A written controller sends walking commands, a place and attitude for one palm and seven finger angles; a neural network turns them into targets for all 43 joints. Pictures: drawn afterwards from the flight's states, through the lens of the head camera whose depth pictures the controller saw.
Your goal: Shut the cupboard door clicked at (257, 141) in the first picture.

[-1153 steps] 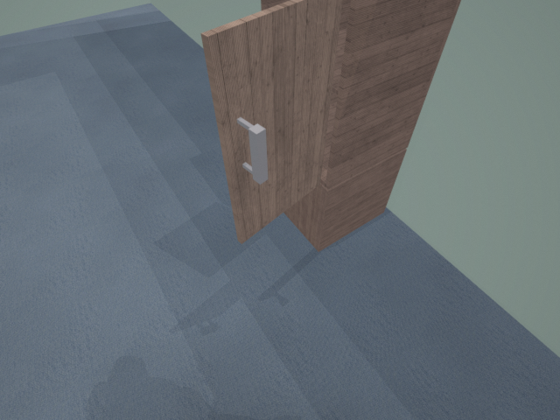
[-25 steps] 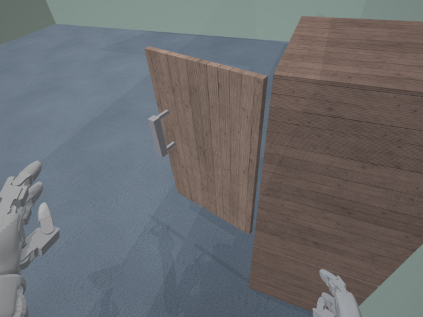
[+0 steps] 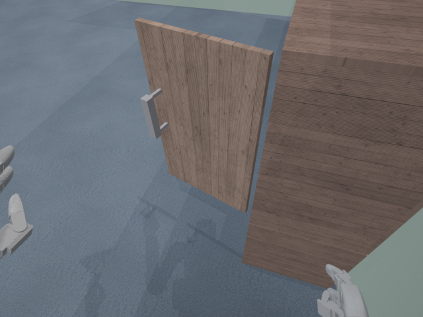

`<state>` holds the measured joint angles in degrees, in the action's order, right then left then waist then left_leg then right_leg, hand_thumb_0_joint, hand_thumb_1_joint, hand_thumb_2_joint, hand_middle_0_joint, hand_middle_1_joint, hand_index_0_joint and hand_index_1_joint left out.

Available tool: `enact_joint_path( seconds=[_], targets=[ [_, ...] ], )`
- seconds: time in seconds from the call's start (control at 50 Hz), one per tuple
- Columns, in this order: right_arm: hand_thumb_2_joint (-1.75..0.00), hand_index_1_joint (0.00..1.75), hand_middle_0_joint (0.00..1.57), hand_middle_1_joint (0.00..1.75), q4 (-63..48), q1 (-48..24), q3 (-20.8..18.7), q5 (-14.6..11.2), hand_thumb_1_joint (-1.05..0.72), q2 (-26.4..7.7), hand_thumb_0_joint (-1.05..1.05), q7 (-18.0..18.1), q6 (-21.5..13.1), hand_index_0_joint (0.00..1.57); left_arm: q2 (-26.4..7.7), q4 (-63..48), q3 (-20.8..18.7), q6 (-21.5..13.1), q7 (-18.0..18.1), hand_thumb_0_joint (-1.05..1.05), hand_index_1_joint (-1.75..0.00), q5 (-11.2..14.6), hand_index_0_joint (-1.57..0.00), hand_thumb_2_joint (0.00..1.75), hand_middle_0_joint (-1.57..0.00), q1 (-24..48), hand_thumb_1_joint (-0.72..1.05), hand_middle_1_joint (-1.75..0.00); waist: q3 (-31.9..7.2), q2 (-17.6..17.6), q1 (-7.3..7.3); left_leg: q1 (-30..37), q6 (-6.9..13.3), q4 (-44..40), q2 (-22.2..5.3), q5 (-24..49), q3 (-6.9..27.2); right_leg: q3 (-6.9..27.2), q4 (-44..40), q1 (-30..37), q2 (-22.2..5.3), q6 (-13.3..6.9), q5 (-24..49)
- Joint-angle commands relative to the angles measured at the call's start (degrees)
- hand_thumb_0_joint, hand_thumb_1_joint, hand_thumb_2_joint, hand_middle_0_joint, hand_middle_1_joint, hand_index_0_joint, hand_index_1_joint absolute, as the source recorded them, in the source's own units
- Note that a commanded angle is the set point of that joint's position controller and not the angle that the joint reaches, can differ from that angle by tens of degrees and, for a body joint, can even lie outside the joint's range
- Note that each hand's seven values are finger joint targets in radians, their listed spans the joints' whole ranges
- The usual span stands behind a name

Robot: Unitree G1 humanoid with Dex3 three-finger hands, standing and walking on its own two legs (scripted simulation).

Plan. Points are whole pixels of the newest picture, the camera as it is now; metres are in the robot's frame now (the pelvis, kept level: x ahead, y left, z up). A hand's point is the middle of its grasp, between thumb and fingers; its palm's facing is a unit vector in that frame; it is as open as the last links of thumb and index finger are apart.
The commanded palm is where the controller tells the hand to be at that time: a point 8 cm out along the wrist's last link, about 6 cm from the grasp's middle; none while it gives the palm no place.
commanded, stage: step back with the hand held close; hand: left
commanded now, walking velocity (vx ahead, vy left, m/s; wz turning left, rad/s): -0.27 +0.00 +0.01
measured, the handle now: (156, 113) +0.65 +0.21 +0.00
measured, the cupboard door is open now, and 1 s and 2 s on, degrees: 75 75 75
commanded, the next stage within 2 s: stop stepping back and stand still in 0.96 s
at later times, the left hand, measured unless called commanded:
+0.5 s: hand out of the picture +0.06 +0.28 +0.17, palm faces +0.52 -0.74 -0.43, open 7.4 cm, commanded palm +0.01 +0.31 +0.18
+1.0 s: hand out of the picture -0.06 +0.30 +0.18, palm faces +0.52 -0.76 -0.39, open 7.4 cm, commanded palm -0.11 +0.34 +0.18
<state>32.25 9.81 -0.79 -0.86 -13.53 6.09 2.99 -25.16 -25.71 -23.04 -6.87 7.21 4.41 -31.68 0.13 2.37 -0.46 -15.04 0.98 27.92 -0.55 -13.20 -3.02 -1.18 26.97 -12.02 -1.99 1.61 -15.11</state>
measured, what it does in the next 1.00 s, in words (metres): walks backwards: right foot, then left foot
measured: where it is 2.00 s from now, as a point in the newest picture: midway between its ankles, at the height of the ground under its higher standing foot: outside the picture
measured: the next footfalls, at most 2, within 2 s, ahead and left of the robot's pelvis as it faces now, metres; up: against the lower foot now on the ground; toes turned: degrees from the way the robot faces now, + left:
right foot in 0.80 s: -0.18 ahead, -0.11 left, +0.00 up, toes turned +7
left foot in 0.98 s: -0.12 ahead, +0.13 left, +0.00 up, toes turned +5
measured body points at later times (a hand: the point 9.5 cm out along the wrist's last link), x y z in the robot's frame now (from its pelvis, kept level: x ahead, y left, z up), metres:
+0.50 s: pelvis -0.11 +0.00 -0.01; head -0.11 +0.01 +0.44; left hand +0.03 +0.32 +0.19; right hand +0.08 -0.22 -0.09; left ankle +0.01 +0.11 -0.73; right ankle -0.07 -0.13 -0.74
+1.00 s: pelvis -0.23 +0.03 -0.01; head -0.24 +0.05 +0.43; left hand -0.09 +0.34 +0.20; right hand -0.04 -0.20 -0.08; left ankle -0.16 +0.12 -0.74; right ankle -0.22 -0.12 -0.74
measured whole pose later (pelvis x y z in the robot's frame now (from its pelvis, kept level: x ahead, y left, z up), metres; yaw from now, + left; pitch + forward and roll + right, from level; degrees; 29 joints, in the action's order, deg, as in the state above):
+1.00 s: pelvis -0.23 +0.03 -0.01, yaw +4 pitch +0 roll -2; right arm 37.3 10.4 0.1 0.3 -11.6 6.0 -3.5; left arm -25.4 -30.5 -23.7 -14.1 8.9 3.1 -27.6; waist -1.7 -1.5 -2.5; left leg -22.9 0.7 32.6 -0.4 -7.6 -2.1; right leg 3.4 36.0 -17.5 1.4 1.4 -18.7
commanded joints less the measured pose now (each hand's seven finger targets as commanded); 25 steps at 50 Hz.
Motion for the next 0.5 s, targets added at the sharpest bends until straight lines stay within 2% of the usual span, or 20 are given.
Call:
enact_joint_path(
  seconds=[0.0, 0.02, 0.04, 0.08, 0.1, 0.12, 0.14, 0.16, 0.2, 0.22, 0.26, 0.3, 0.32, 0.34, 0.36, 0.38, 0.4, 0.42, 0.44, 0.48],
  targets=[
    [-0.90, 0.30, 0.20, 0.30, -10.2, -5.1, -2.1, -0.1, -0.90, -6.6, 0.00, 0.4, -2.5, 0.20, -9.6, -9.4, -8.2, -3.1, 1.7, 0.00, -0.30, 0.2, -0.20, 0.90, -0.20, 0.5, 0.90, -0.30, -10.2, 0.7, 0.05, 1.9, 0.5, -3.4, -5.2, 22.7, 4.1, 1.2, 0.9, 3.9, -1.2, -1.0, 24.0],
    [-0.90, 0.30, 0.20, 0.30, -10.0, -5.4, -2.3, 0.0, -0.90, -7.1, 0.00, 0.4, -2.7, 0.20, -10.2, -8.8, -8.7, -3.2, 1.8, 0.00, -0.30, 0.0, -0.20, 0.90, -0.20, 0.0, 0.90, -0.30, -9.6, 0.9, -0.13, 0.4, 0.6, -4.1, -5.2, 19.3, 4.4, 1.6, 0.2, 3.9, -1.0, -1.1, 21.8],
    [-0.90, 0.30, 0.20, 0.30, -10.2, -5.2, -2.0, -0.2, -0.90, -6.7, 0.00, 0.4, -2.7, 0.20, -9.0, -8.9, -7.7, -3.4, 1.7, 0.00, -0.30, 0.0, -0.20, 0.90, -0.20, 0.0, 0.90, -0.30, -9.0, 0.6, 0.09, -1.6, 0.7, -4.9, -5.4, 16.1, 4.7, 1.5, 0.3, 4.3, -1.0, -1.1, 19.3],
    [-0.90, 0.30, 0.20, 0.30, -10.4, -5.3, -1.9, -0.2, -0.90, -7.1, 0.00, 0.3, -3.0, 0.20, -9.2, -10.1, -7.7, -3.9, 1.9, 0.00, -0.30, -0.2, -0.20, 0.90, -0.20, 1.0, 0.90, -0.30, -7.7, 2.2, 0.12, -5.7, 1.5, -7.5, -6.1, 7.1, 6.2, 1.6, 0.7, 4.9, 0.1, -0.9, 13.0],
    [-0.90, 0.30, 0.20, 0.30, -10.4, -5.4, -1.9, -0.2, -0.90, -7.3, 0.00, 0.3, -3.2, 0.20, -9.0, -10.5, -7.8, -4.3, 2.0, 0.00, -0.30, -0.5, -0.20, 0.90, -0.20, 1.3, 0.90, -0.30, -6.7, 3.3, 0.17, -9.6, 2.1, -9.3, -6.5, 1.4, 7.2, 1.4, 1.6, 6.6, 0.7, -0.8, 10.7],
    [-0.90, 0.30, 0.20, 0.30, -10.6, -6.1, -2.0, -0.1, -0.90, -7.9, 0.00, 0.5, -3.6, 0.20, -10.6, -11.8, -9.2, -4.8, 2.0, 0.00, -0.30, -1.0, -0.20, 0.90, -0.20, 2.4, 0.90, -0.30, -6.1, 5.1, 0.00, -13.7, 2.8, -11.3, -6.8, -5.9, 8.2, 1.4, 2.7, 9.3, 1.4, -0.6, 9.2],
    [-0.90, 0.30, 0.20, 0.30, -10.7, -5.7, -1.7, -0.2, -0.90, -7.4, 0.00, 0.5, -3.9, 0.20, -9.0, -11.8, -8.3, -5.4, 2.0, 0.00, -0.30, -1.2, -0.20, 0.90, -0.20, 2.6, 0.90, -0.30, -5.0, 5.9, 0.23, -17.9, 3.4, -13.4, -7.5, -12.7, 9.5, 1.1, 4.6, 11.2, 1.9, -0.5, 7.3],
    [-0.90, 0.30, 0.20, 0.30, -10.9, -5.7, -1.7, -0.1, -0.90, -7.7, 0.00, 0.5, -4.3, 0.20, -9.0, -12.7, -8.5, -6.0, 2.1, 0.00, -0.30, -1.5, -0.20, 0.90, -0.20, 3.6, 0.90, -0.30, -4.1, 8.2, 0.22, -22.4, 4.1, -15.4, -8.4, -19.5, 10.8, 0.9, 6.5, 13.1, 2.7, -0.3, 5.4],
    [-0.90, 0.30, 0.20, 0.30, -10.6, -5.2, -1.8, 0.3, -0.90, -8.0, 0.00, 0.5, -5.2, 0.20, -9.0, -13.1, -9.3, -6.7, 2.2, 0.00, -0.30, -2.4, -0.20, 0.90, -0.20, 4.4, 0.90, -0.30, -2.8, 11.1, 0.02, -29.0, 5.4, -18.0, -10.3, -26.9, 12.8, 0.2, 10.5, 16.7, 4.1, 0.0, 4.7],
    [-0.90, 0.30, 0.20, 0.30, -10.5, -5.3, -2.1, 0.5, -0.90, -8.5, 0.00, 0.4, -5.6, 0.20, -10.7, -14.2, -10.7, -7.1, 2.2, 0.00, -0.30, -3.0, -0.20, 0.90, -0.20, 5.7, 0.90, -0.30, -3.1, 12.1, -0.13, -31.1, 5.7, -18.4, -10.8, -29.2, 13.5, 0.0, 11.9, 18.2, 4.8, 0.1, 4.4],
    [-0.90, 0.30, 0.20, 0.30, -10.3, -4.6, -2.1, 0.5, -0.90, -8.0, 0.00, 0.3, -6.5, 0.20, -9.5, -14.4, -10.1, -8.0, 2.0, 0.00, -0.30, -3.2, -0.20, 0.90, -0.20, 5.5, 0.90, -0.30, -2.8, 11.2, -0.02, -32.5, 6.0, -16.7, -10.7, -30.0, 13.4, 0.9, 12.3, 18.1, 5.1, -0.1, 3.5],
    [-0.90, 0.30, 0.20, 0.30, -9.7, -3.7, -2.2, 0.6, -0.90, -7.7, 0.00, -0.1, -7.4, 0.20, -8.9, -14.4, -9.8, -8.7, 1.8, 0.00, -0.30, -3.0, -0.20, 0.90, -0.20, 4.8, 0.90, -0.30, -2.9, 8.5, 0.26, -29.0, 4.8, -12.7, -8.4, -27.7, 11.6, 2.5, 8.2, 13.9, 4.4, -1.1, 1.7],
    [-0.90, 0.30, 0.20, 0.30, -9.3, -3.4, -2.5, 0.8, -0.90, -7.8, 0.00, -0.2, -7.9, 0.20, -10.6, -14.5, -11.3, -9.1, 1.7, 0.00, -0.30, -2.9, -0.20, 0.90, -0.20, 4.2, 0.90, -0.30, -3.7, 6.5, 0.42, -25.2, 4.1, -10.3, -7.1, -25.7, 10.7, 4.3, 4.8, 10.5, 3.4, -1.8, 0.4],
    [-0.90, 0.30, 0.20, 0.30, -9.2, -3.2, -2.0, 0.6, -0.90, -6.4, 0.00, -0.4, -8.4, 0.20, -8.8, -15.5, -9.1, -9.4, 1.7, 0.00, -0.30, -1.9, -0.20, 0.90, -0.20, 4.0, 0.90, -0.30, -4.4, 3.1, 0.81, -17.5, 2.4, -6.0, -4.5, -18.5, 8.5, 6.7, 0.5, 3.5, 0.9, -3.3, 1.0],
    [-0.90, 0.30, 0.20, 0.30, -8.5, -3.1, -1.8, 0.6, -0.90, -5.8, 0.00, -0.6, -8.8, 0.20, -9.6, -15.5, -8.9, -9.7, 2.0, 0.00, -0.30, -1.2, -0.20, 0.90, -0.20, 3.5, 0.90, -0.30, -5.5, -0.2, 1.18, -8.2, 0.8, -1.0, -2.6, -9.7, 6.0, 10.1, -3.6, -4.2, -2.1, -4.7, 3.9],
    [-0.90, 0.30, 0.20, 0.30, -7.3, -2.3, -2.0, 0.5, -0.90, -5.6, 0.00, -0.7, -9.1, 0.20, -9.1, -15.2, -8.0, -9.8, 2.2, 0.00, -0.30, -0.9, -0.20, 0.90, -0.20, 3.3, 0.90, -0.30, -8.5, -4.6, 1.35, -1.9, -0.2, 3.4, -1.7, -4.5, 4.3, 11.9, -5.3, -7.7, -4.1, -5.1, 4.9],
    [-0.90, 0.30, 0.20, 0.30, -6.7, -2.2, -2.3, 0.4, -0.90, -5.7, 0.00, -0.7, -9.1, 0.20, -9.3, -14.8, -7.7, -9.6, 2.4, 0.00, -0.30, -0.8, -0.20, 0.90, -0.20, 3.6, 0.90, -0.30, -9.6, -6.9, 1.39, 1.7, -0.6, 6.7, -1.2, -3.0, 3.4, 13.4, -6.9, -10.7, -5.7, -5.6, 3.9],
    [-0.90, 0.30, 0.20, 0.30, -5.9, -1.9, -2.6, 0.5, -0.90, -6.1, 0.00, -0.5, -9.2, 0.20, -9.9, -14.6, -8.0, -9.5, 2.8, 0.00, -0.30, -0.7, -0.20, 0.90, -0.20, 4.4, 0.90, -0.30, -9.3, -6.8, 1.54, 3.9, -0.9, 8.5, -0.9, -4.0, 3.2, 14.2, -8.4, -13.6, -6.8, -6.3, 1.6],
    [-0.90, 0.30, 0.20, 0.30, -5.8, -2.4, -2.2, 0.6, -0.90, -5.5, 0.00, -0.3, -9.1, 0.20, -9.2, -13.8, -7.0, -9.4, 3.0, 0.00, -0.30, -0.9, -0.20, 0.90, -0.20, 4.9, 0.90, -0.30, -7.3, -7.0, 1.64, 3.6, -1.1, 8.9, -1.1, -4.8, 3.1, 14.3, -9.3, -15.9, -7.5, -6.4, -1.6],
    [-0.90, 0.30, 0.20, 0.30, -5.3, -3.6, -1.9, 0.7, -0.90, -5.8, 0.00, 0.1, -9.3, 0.20, -9.6, -13.2, -6.6, -9.6, 3.5, 0.00, -0.30, -1.3, -0.20, 0.90, -0.20, 8.6, 0.90, -0.30, -3.5, -5.8, 1.74, 2.8, -1.0, 7.0, -1.4, -4.6, 3.8, 12.2, -9.5, -18.9, -6.2, -5.6, -5.9]
  ],
)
